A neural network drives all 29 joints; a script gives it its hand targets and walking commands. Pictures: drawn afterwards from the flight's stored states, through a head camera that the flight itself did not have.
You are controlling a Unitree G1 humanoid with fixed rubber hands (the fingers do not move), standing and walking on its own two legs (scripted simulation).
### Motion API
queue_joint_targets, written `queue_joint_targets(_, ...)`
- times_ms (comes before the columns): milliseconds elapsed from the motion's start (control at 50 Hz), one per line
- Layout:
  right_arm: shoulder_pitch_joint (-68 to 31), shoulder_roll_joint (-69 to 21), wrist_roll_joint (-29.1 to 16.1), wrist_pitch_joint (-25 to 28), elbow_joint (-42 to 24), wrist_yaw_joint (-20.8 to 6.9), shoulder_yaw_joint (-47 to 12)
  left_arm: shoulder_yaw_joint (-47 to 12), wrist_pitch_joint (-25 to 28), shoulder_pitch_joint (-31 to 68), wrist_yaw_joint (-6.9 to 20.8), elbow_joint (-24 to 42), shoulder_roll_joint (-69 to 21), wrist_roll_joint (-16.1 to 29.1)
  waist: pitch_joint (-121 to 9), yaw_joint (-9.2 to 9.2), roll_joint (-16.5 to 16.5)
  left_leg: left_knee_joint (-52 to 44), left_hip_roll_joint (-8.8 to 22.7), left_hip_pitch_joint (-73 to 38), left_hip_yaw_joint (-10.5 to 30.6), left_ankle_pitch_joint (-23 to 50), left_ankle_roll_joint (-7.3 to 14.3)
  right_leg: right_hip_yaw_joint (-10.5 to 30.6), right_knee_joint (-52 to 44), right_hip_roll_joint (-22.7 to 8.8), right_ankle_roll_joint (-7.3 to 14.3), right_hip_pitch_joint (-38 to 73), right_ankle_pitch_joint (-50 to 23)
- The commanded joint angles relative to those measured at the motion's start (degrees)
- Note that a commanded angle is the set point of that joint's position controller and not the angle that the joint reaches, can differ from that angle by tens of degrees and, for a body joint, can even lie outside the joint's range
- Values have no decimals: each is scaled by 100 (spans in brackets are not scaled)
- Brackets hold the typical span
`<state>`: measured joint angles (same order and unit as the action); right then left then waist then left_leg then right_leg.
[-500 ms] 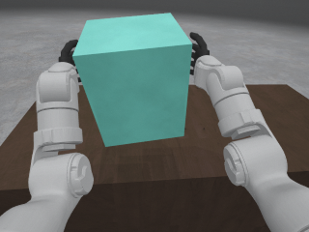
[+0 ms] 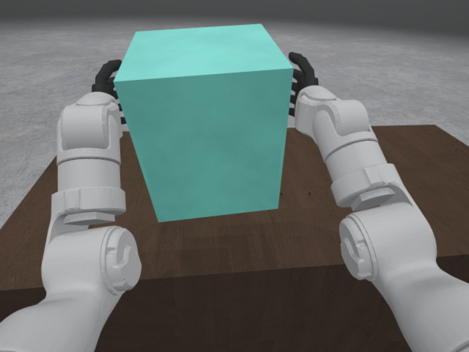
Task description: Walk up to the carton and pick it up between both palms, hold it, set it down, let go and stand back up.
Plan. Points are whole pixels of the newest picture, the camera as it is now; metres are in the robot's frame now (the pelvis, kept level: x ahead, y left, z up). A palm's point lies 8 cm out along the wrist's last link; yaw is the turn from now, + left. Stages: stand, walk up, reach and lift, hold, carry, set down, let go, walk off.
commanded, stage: hold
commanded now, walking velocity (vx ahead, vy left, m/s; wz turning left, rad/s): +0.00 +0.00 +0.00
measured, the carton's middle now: (209, 123) +0.41 +0.01 +0.26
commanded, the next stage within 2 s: none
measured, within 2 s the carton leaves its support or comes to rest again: neither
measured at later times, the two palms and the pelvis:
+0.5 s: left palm (103, 109) +0.38 +0.17 +0.30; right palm (301, 93) +0.37 -0.13 +0.33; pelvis +0.00 +0.00 +0.00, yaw +0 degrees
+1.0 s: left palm (104, 110) +0.37 +0.17 +0.30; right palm (302, 98) +0.37 -0.13 +0.32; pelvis +0.01 +0.00 +0.00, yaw +0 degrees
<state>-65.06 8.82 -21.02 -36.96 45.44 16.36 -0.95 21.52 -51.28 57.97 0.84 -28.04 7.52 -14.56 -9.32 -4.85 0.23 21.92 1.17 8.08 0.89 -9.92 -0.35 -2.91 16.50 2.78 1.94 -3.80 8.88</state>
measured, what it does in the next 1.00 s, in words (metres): stands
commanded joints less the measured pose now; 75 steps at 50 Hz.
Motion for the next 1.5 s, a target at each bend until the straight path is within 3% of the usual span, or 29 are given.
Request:
queue_joint_targets(0, -4557, -3502, -919, 143, -1463, -855, -888, -1966, 583, 4759, 808, 821, -3323, 1336, -1797, -41, 230, -322, -260, -318, 94, 731, -147, 355, -206, 42, -404, 435, -872)
queue_joint_targets(200, -4505, -3424, -961, 137, -1387, -803, -826, -1963, 635, 4789, 839, 819, -3318, 1357, -1917, -128, 392, -270, -291, -322, 132, 895, -227, 353, -159, 10, -415, 567, -1117)
queue_joint_targets(220, -4668, -3503, -1025, 177, -1641, -795, -911, -2034, 654, 4759, 819, 1036, -3415, 1375, -2094, -29, 323, -233, -260, -341, 180, 989, -207, 388, -84, 7, -451, 644, -1199)
queue_joint_targets(300, -4663, -3540, -1058, 173, -1693, -789, -954, -2058, 631, 4734, 756, 1030, -3428, 1351, -2076, -17, 309, -222, -261, -391, 183, 1018, -186, 378, -73, 8, -477, 597, -1220)
queue_joint_targets(420, -4432, -3405, -987, 85, -1335, -790, -878, -1990, 548, 4604, 839, 927, -3326, 1208, -1671, -49, 280, -333, -236, -279, 153, 790, -189, 397, -114, 5, -440, 527, -1010)
queue_joint_targets(580, -4499, -3469, -1109, 108, -1650, -798, -970, -2254, 561, 4729, 780, 1298, -3484, 1337, -2004, -100, 457, -178, -236, -475, 197, 1236, -298, 357, -23, 47, -439, 603, -1347)
queue_joint_targets(780, -4404, -3459, -1117, 91, -1876, -745, -1085, -2211, 468, 4439, 811, 1368, -3421, 1250, -1977, -62, 304, -164, -271, -538, 182, 1322, -249, 384, -36, 30, -493, 658, -1544)
queue_joint_targets(860, -4348, -3461, -1064, 62, -1711, -762, -1028, -2198, 463, 4497, 824, 1297, -3416, 1225, -1784, -57, 336, -239, -248, -443, 163, 1074, -238, 375, -69, 34, -459, 555, -1275)
queue_joint_targets(1160, -4432, -3514, -1110, 70, -1859, -750, -1063, -2220, 473, 4524, 822, 1374, -3425, 1288, -1984, -70, 294, -184, -270, -505, 171, 1212, -228, 400, -46, 29, -481, 646, -1484)
queue_joint_targets(1320, -4450, -3377, -966, 62, -1482, -820, -858, -2160, 472, 4544, 816, 1079, -3467, 1205, -1662, -65, 409, -342, -193, -261, 176, 740, -223, 374, -97, 38, -400, 504, -910)
queue_joint_targets(1420, -4531, -3472, -1026, 112, -1673, -817, -939, -2213, 518, 4615, 807, 1258, -3474, 1298, -1993, -63, 383, -243, -233, -382, 167, 1067, -240, 390, -41, 32, -437, 627, -1254)
queue_joint_targets(1480, -4513, -3406, -1009, 95, -1531, -832, -884, -2168, 504, 4624, 797, 1128, -3452, 1256, -1784, -62, 392, -278, -220, -353, 157, 926, -243, 373, -73, 40, -424, 539, -1080)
